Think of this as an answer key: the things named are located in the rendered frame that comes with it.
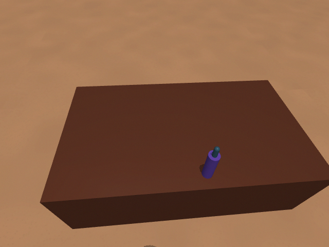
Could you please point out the bottle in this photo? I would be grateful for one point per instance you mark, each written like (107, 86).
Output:
(211, 163)

